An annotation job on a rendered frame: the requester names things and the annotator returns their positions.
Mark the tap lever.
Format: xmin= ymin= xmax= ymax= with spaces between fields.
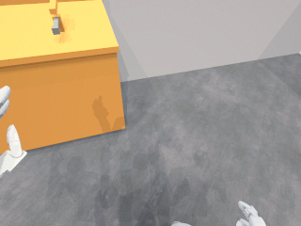
xmin=51 ymin=17 xmax=60 ymax=35

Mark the right robot hand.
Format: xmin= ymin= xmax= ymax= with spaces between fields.
xmin=236 ymin=201 xmax=266 ymax=226

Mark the left robot hand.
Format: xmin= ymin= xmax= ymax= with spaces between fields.
xmin=0 ymin=86 xmax=27 ymax=178

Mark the counter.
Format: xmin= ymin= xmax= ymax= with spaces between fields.
xmin=0 ymin=0 xmax=125 ymax=154

